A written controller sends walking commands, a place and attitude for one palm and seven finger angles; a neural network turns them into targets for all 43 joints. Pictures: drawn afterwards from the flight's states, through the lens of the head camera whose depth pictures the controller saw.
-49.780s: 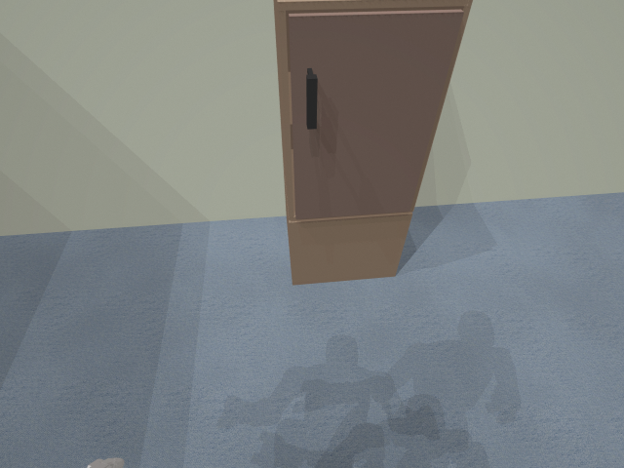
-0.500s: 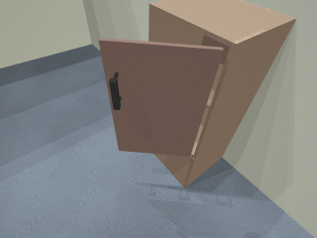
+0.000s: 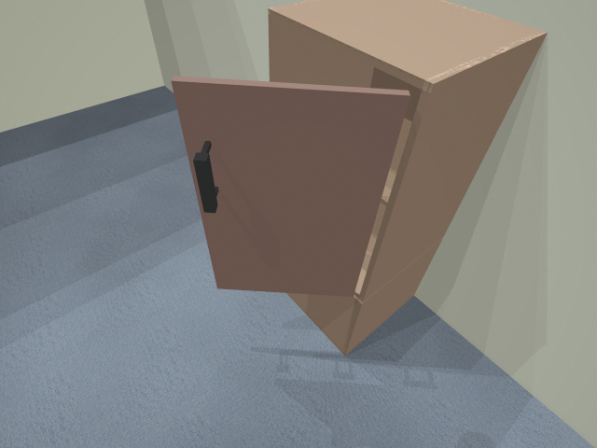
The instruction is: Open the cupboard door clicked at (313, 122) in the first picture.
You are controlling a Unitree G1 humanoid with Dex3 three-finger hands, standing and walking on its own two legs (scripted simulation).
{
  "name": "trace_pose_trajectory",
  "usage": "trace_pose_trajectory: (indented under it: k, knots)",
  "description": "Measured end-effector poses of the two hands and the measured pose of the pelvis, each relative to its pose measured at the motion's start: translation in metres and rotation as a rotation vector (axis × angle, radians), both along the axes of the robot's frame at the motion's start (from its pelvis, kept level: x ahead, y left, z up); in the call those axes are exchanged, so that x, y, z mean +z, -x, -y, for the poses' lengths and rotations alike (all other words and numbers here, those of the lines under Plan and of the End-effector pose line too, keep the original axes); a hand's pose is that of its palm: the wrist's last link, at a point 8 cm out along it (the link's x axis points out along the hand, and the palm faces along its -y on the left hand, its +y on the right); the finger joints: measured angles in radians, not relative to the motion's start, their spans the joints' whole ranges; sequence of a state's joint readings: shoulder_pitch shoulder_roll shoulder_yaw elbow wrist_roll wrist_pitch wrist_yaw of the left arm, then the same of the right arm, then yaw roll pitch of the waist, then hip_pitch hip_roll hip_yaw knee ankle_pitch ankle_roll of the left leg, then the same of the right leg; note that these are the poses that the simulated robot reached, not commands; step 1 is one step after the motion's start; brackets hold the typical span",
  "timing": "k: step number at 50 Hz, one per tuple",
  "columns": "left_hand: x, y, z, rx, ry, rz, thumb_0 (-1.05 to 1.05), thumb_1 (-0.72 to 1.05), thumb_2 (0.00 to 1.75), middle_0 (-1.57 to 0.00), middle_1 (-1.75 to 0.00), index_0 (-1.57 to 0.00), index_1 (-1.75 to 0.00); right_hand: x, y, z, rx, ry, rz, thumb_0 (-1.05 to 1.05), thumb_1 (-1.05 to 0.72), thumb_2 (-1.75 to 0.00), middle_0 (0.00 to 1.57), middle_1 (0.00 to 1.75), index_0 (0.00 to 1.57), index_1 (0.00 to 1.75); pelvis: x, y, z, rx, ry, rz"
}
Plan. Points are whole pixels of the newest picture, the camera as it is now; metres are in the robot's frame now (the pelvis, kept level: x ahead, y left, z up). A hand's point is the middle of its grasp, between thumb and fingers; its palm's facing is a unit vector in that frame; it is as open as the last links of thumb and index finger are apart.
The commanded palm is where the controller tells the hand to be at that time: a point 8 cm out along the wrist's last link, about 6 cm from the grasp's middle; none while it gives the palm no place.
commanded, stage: look again from close up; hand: left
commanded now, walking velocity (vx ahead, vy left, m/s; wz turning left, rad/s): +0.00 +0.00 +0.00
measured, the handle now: (208, 177) +0.55 +0.20 +0.04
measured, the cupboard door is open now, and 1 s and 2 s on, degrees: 47 47 47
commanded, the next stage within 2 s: raise the hand with hooked fingers in 0.06 s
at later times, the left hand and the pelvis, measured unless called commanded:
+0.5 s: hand (202, 386) +0.20 +0.14 -0.01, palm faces +0.02 -1.00 -0.01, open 8.1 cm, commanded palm +0.13 +0.22 -0.05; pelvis -0.01 -0.04 -0.05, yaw +4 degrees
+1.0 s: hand (156, 380) +0.20 +0.20 +0.00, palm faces +0.02 -1.00 -0.05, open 11.1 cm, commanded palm +0.17 +0.25 +0.00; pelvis -0.01 -0.05 -0.06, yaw +5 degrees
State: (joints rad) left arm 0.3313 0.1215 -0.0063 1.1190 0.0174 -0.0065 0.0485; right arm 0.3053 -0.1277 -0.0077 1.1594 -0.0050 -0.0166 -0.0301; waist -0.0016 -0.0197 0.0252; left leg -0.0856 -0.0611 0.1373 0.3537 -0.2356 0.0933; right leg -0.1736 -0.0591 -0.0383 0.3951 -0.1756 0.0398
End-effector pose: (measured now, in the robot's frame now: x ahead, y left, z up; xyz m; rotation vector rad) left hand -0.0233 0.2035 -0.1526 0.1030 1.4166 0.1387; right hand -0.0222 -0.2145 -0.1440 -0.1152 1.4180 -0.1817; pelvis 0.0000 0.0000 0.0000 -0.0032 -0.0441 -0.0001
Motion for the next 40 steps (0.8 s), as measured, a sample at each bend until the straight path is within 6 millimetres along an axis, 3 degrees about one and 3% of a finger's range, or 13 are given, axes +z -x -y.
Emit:
trace_pose_trajectory:
  k: [9, 10, 13, 16, 20, 23, 27, 30, 32, 36, 40]
  knots:
    - [0.0, 0.002, 0.008, -0.006, 0.002, -0.009, 0.0, 0.91, 0.9, -0.2, -0.3, -0.2, -0.3, -0.001, 0.002, 0.001, -0.003, -0.01, -0.007, 0.0, -0.91, -0.9, 0.2, 0.3, 0.2, 0.3, -0.001, -0.001, 0.004, -0.002, 0.002, -0.01]
    - [0.004, -0.005, 0.005, 0.03, -0.007, 0.023, 0.01, 0.91, 0.9, -0.2, -0.3, -0.2, -0.3, 0.0, -0.002, 0.003, 0.003, -0.006, 0.026, 0.0, -0.91, -0.9, 0.2, 0.3, 0.2, 0.3, -0.002, 0.0, 0.005, 0.003, 0.001, -0.011]
    - [0.041, -0.05, -0.023, 0.087, -0.132, 0.318, 0.06, 0.96, 0.9, -0.21, -0.31, -0.21, -0.31, 0.008, -0.026, 0.016, 0.018, 0.035, 0.233, 0.01, -0.92, -0.9, 0.2, 0.3, 0.21, 0.3, -0.006, -0.001, 0.011, 0.021, -0.022, -0.031]
    - [0.091, -0.109, -0.031, 0.114, -0.176, 0.682, 0.06, 0.93, 0.88, -0.2, -0.32, -0.21, -0.33, 0.013, -0.061, 0.036, 0.071, 0.062, 0.425, 0.02, -0.93, -0.9, 0.2, 0.3, 0.21, 0.3, -0.013, 0.003, 0.014, 0.069, -0.024, -0.046]
    - [0.145, -0.179, -0.018, 0.053, -0.106, 1.151, 0.04, 0.85, 0.86, -0.2, -0.36, -0.2, -0.37, 0.026, -0.121, 0.062, 0.166, 0.103, 0.647, 0.02, -0.92, -0.9, 0.2, 0.3, 0.21, 0.3, -0.026, 0.01, 0.02, 0.084, -0.007, -0.108]
    - [0.152, -0.202, 0.002, -0.045, 0.026, 1.391, 0.02, 0.77, 0.83, -0.2, -0.4, -0.21, -0.4, 0.043, -0.166, 0.077, 0.218, 0.135, 0.799, 0.02, -0.92, -0.9, 0.2, 0.3, 0.21, 0.3, -0.042, 0.014, 0.031, 0.069, -0.008, -0.161]
    - [0.126, -0.193, 0.012, -0.165, 0.109, 1.414, 0.01, 0.67, 0.8, -0.22, -0.46, -0.22, -0.46, 0.064, -0.215, 0.087, 0.268, 0.163, 0.951, 0.01, -0.91, -0.9, 0.2, 0.3, 0.2, 0.3, -0.062, 0.013, 0.044, 0.057, -0.013, -0.208]
    - [0.105, -0.169, 0.002, -0.094, 0.093, 1.321, 0.01, 0.59, 0.77, -0.23, -0.5, -0.23, -0.5, 0.07, -0.242, 0.085, 0.298, 0.163, 0.999, 0.01, -0.91, -0.9, 0.2, 0.3, 0.2, 0.3, -0.071, 0.01, 0.052, 0.066, -0.007, -0.223]
    - [0.103, -0.153, -0.009, -0.037, 0.036, 1.293, 0.01, 0.54, 0.75, -0.23, -0.53, -0.23, -0.53, 0.068, -0.254, 0.08, 0.322, 0.151, 1.002, 0.01, -0.91, -0.9, 0.2, 0.3, 0.2, 0.3, -0.073, 0.007, 0.057, 0.078, 0.005, -0.231]
    - [0.12, -0.139, -0.024, -0.028, -0.067, 1.355, 0.01, 0.45, 0.71, -0.24, -0.59, -0.24, -0.59, 0.047, -0.261, 0.064, 0.374, 0.1, 0.95, 0.01, -0.91, -0.9, 0.2, 0.3, 0.2, 0.3, -0.077, 0.006, 0.063, 0.107, 0.034, -0.243]
    - [0.132, -0.156, -0.029, -0.115, -0.04, 1.408, 0.01, 0.35, 0.67, -0.24, -0.65, -0.24, -0.65, 0.017, -0.246, 0.049, 0.387, 0.034, 0.856, 0.01, -0.91, -0.9, 0.2, 0.3, 0.2, 0.3, -0.08, 0.009, 0.065, 0.121, 0.051, -0.253]
